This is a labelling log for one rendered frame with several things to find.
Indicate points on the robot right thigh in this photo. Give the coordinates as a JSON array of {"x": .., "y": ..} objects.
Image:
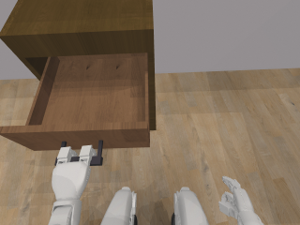
[{"x": 187, "y": 206}]

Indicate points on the drawer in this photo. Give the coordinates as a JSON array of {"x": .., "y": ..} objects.
[{"x": 84, "y": 99}]

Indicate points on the right robot forearm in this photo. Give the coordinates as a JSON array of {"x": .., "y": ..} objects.
[{"x": 248, "y": 218}]

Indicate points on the left robot hand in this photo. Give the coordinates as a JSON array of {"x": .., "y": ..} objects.
[{"x": 69, "y": 179}]

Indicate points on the robot thigh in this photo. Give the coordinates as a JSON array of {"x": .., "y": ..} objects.
[
  {"x": 187, "y": 206},
  {"x": 121, "y": 208}
]

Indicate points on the right robot hand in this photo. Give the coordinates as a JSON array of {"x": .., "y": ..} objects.
[{"x": 238, "y": 201}]

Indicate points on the robot left thigh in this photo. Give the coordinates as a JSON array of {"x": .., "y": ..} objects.
[{"x": 121, "y": 208}]

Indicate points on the handle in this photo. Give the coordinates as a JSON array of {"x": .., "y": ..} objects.
[{"x": 95, "y": 161}]

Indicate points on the left robot forearm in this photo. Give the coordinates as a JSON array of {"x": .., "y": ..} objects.
[{"x": 66, "y": 212}]

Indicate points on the cabinet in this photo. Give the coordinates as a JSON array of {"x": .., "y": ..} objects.
[{"x": 38, "y": 29}]

